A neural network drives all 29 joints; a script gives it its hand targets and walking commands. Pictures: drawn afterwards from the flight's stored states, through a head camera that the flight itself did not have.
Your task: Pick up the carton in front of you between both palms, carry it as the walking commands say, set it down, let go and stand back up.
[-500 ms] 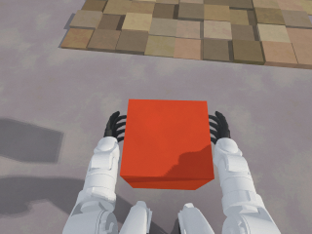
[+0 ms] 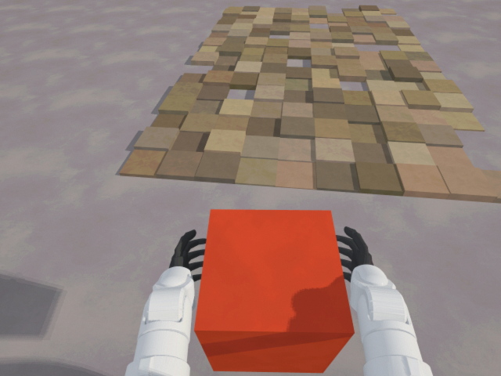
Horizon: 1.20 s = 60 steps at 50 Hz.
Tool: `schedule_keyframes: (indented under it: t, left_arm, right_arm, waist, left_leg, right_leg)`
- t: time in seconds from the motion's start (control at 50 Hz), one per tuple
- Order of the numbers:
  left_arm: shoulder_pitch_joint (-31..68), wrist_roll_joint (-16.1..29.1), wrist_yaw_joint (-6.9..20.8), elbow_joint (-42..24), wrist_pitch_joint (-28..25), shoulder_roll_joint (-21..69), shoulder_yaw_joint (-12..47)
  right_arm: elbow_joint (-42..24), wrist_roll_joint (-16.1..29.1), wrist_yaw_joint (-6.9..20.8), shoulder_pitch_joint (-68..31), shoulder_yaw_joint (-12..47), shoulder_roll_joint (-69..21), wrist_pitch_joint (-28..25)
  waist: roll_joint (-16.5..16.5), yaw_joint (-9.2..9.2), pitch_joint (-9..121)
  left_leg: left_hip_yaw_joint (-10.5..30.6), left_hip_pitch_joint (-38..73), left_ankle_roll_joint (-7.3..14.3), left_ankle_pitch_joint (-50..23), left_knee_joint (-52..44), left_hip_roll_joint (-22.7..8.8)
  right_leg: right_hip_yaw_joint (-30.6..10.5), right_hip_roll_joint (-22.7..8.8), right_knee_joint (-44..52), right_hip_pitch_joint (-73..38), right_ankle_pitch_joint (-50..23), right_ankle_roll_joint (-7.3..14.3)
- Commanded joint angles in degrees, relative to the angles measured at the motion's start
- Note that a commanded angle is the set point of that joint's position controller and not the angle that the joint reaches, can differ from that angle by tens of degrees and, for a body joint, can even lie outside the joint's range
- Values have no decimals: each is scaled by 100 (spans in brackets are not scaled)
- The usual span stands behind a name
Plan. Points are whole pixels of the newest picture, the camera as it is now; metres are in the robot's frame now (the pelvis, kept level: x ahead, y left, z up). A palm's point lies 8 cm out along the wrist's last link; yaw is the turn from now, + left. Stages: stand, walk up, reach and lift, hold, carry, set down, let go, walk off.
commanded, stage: reach and lift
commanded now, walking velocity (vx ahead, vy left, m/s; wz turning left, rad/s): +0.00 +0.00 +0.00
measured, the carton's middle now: (269, 294) +0.28 +0.00 -0.05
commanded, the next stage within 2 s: hold in 1.00 s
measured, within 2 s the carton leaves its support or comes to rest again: neither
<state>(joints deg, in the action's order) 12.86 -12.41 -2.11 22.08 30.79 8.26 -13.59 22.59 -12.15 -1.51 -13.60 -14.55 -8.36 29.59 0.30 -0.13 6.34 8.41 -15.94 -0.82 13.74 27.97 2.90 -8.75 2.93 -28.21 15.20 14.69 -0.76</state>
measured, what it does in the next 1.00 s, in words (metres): stands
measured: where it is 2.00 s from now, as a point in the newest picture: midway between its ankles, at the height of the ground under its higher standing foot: outside the picture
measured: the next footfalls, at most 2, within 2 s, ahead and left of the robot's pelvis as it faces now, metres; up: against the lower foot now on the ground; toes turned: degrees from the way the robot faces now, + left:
left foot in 1.84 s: +0.13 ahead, +0.09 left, +0.00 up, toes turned +8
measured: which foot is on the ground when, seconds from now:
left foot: down 0.00-1.00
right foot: down 0.00-1.00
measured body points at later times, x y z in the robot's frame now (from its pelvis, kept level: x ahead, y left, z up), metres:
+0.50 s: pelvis -0.02 +0.00 +0.00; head -0.04 +0.00 +0.45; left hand +0.29 +0.15 +0.02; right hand +0.30 -0.15 +0.03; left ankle +0.01 +0.13 -0.74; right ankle +0.00 -0.13 -0.74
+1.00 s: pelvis +0.00 +0.00 +0.01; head -0.04 +0.00 +0.46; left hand +0.30 +0.15 +0.03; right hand +0.30 -0.15 +0.04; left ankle +0.01 +0.13 -0.74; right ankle +0.00 -0.13 -0.74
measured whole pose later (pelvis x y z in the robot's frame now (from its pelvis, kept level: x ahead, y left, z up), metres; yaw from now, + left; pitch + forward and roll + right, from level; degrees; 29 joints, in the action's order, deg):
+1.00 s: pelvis +0.00 +0.00 +0.01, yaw +0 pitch -5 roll +0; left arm 14.0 -15.5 0.0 15.7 40.2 8.5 -12.6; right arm 16.3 -15.6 0.5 -14.8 -13.5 -8.7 39.0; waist 0.3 0.0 0.3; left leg 7.9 -4.9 -0.7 11.1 21.0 2.3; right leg -8.1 2.2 -21.4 4.2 12.1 -0.5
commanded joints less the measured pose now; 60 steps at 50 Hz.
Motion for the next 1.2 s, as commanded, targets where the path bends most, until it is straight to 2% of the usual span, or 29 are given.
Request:
schedule_keyframes:
  t: [0.0,0.1,0.2,0.3,0.42,0.72,0.96,1.06,1.1,1.18]
  left_arm:
    - [2791,1025,1507,-75,178,5422,3162]
    - [3246,849,1609,119,280,5380,2768]
    - [3787,926,1672,-1,245,5541,2861]
    - [3865,916,1683,38,268,5565,2869]
    - [3701,887,1662,-21,339,5501,2846]
    - [3053,1050,1589,-664,555,5390,3098]
    - [2936,1122,1576,-934,719,5325,3182]
    - [2941,1369,1554,-1439,875,5357,3585]
    - [2842,1328,1524,-1462,1006,5235,3524]
    - [2835,1125,1527,-1166,1143,5038,3194]
  right_arm:
    - [218,909,1486,-2425,3165,-5561,325]
    - [406,736,1588,-2897,2766,-5561,421]
    - [312,796,1629,-3409,2851,-5721,385]
    - [311,788,1623,-3508,2859,-5703,405]
    - [219,775,1614,-3373,2849,-5624,474]
    - [-365,930,1577,-2703,3061,-5484,689]
    - [-663,1014,1555,-2592,3166,-5425,854]
    - [-1175,1255,1516,-2589,3568,-5467,1012]
    - [-1191,1228,1485,-2486,3512,-5341,1143]
    - [-905,1034,1492,-2504,3181,-5159,1271]
  waist:
    - [-19,11,682]
    - [-12,35,246]
    - [-6,14,653]
    - [-9,5,773]
    - [-21,13,815]
    - [-43,7,848]
    - [-14,13,716]
    - [-6,-1,983]
    - [-4,8,796]
    - [-4,16,165]
  left_leg:
    - [-371,872,0,-1006,-564,236]
    - [-448,813,60,-233,-642,206]
    - [-459,924,66,-257,-556,205]
    - [-487,1003,46,-270,-584,222]
    - [-493,1146,18,-563,-673,236]
    - [-437,1506,-39,-1459,-818,268]
    - [-424,1580,-41,-1513,-892,289]
    - [-397,1790,-53,-1851,-926,296]
    - [-406,1762,-52,-1717,-992,289]
    - [-464,1543,-28,-953,-1108,267]
  right_leg:
    - [396,234,618,-542,-1101,-11]
    - [450,182,715,-383,-322,48]
    - [456,182,641,-551,-345,47]
    - [477,194,662,-634,-346,29]
    - [502,212,723,-769,-638,9]
    - [469,269,855,-1169,-1538,-32]
    - [454,276,923,-1261,-1596,-63]
    - [425,274,973,-1489,-1963,-88]
    - [423,264,1030,-1488,-1831,-83]
    - [470,240,1155,-1233,-1043,-36]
